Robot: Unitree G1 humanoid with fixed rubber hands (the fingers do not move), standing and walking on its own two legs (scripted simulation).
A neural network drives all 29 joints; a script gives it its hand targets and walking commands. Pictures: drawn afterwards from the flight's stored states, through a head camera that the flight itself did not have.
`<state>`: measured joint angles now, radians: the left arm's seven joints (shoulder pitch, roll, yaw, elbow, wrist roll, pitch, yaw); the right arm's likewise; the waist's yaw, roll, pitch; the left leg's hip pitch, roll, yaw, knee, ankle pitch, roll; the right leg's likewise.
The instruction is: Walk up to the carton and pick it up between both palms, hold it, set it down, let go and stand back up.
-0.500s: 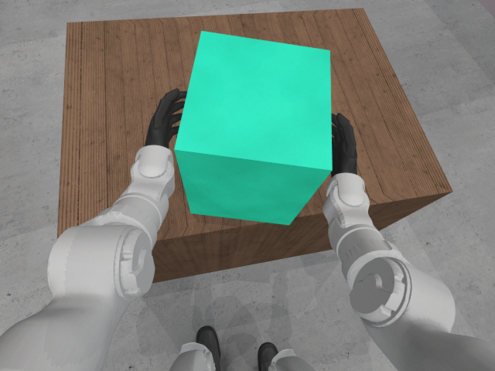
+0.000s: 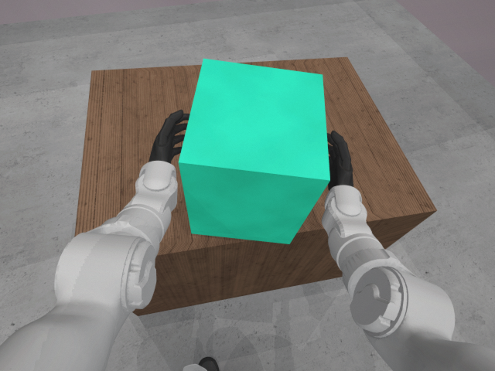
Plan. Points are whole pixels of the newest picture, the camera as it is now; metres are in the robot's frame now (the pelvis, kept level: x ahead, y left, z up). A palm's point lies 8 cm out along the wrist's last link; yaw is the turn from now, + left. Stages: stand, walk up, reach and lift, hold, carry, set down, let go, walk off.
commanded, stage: reach and lift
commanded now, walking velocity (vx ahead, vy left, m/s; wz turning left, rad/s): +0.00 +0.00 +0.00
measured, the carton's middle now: (251, 161) +0.49 -0.02 +0.00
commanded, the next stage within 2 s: none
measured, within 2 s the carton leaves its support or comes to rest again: neither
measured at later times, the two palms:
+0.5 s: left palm (150, 133) +0.43 +0.13 +0.15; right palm (371, 155) +0.40 -0.17 +0.14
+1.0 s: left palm (129, 122) +0.42 +0.14 +0.18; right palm (370, 140) +0.40 -0.15 +0.17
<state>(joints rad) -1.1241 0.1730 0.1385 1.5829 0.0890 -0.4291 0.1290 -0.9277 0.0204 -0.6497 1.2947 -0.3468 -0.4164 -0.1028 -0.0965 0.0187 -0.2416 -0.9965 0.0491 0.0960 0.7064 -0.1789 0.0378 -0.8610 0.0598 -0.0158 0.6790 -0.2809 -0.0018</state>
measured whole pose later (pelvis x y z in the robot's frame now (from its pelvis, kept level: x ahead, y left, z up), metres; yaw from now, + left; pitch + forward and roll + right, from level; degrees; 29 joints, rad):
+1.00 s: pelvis -0.01 -0.02 +0.04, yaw +3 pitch +5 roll -1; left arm -1.06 0.17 0.29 1.43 0.11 -0.07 0.07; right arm -0.92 0.04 -0.44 1.13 -0.23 0.04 -0.14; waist -0.06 0.01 -0.15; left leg -0.42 0.01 0.10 0.39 -0.06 0.05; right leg -0.32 0.04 -0.01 0.44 -0.20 -0.01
